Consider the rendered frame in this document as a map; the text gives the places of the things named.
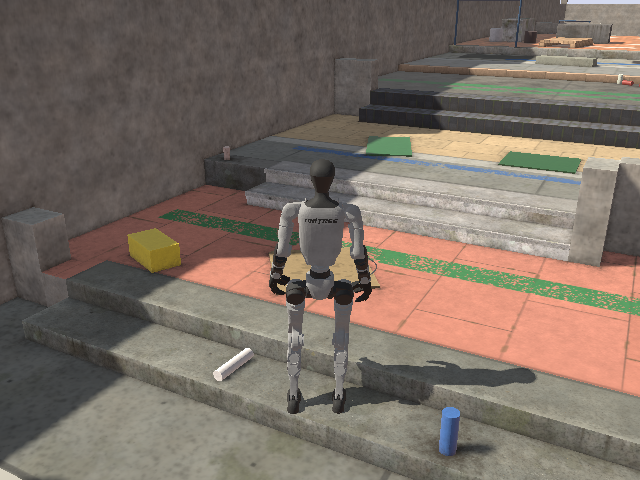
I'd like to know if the robot left forearm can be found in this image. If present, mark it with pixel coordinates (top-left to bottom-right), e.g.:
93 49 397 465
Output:
270 243 287 279

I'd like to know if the robot right forearm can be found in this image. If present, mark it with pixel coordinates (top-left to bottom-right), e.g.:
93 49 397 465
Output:
354 245 371 284

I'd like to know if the left robot hand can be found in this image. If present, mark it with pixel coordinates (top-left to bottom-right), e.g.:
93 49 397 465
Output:
269 275 290 295

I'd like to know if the robot right upper arm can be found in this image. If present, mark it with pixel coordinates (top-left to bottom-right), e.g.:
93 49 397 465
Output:
342 203 365 260

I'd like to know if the robot left upper arm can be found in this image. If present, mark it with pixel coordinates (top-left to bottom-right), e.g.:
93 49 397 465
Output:
276 202 301 258

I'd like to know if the right robot foot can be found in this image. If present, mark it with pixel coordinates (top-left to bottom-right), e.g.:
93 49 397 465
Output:
332 388 346 414

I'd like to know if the right robot hand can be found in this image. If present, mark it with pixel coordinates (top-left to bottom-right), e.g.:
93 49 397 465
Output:
352 281 372 302

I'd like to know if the left robot shin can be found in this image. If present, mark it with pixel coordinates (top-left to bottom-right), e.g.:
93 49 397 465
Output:
287 333 301 400

